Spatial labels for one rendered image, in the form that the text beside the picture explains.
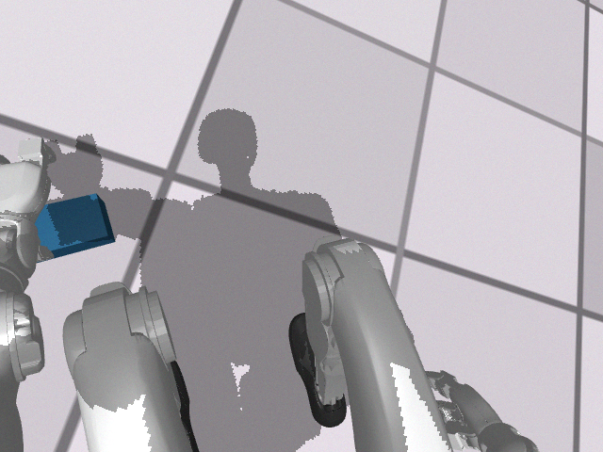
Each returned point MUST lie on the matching right robot foot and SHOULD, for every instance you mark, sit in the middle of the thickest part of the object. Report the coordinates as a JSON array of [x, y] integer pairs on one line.
[[304, 359]]

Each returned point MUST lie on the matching left robot foot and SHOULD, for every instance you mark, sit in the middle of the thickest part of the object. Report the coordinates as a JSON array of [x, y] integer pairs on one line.
[[182, 391]]

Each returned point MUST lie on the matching left robot arm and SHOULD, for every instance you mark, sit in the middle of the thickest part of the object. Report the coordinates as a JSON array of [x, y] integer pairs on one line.
[[21, 342]]

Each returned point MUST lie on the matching right robot hand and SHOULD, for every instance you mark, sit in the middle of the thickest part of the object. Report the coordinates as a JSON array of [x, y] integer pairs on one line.
[[468, 412]]

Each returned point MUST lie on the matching left robot hand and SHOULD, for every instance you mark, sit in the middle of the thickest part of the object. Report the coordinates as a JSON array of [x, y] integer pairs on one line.
[[25, 185]]

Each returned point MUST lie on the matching right robot arm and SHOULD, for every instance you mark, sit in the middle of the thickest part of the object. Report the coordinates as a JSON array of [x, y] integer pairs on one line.
[[501, 437]]

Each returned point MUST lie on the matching carton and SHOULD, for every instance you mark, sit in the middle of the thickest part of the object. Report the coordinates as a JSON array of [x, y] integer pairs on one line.
[[74, 225]]

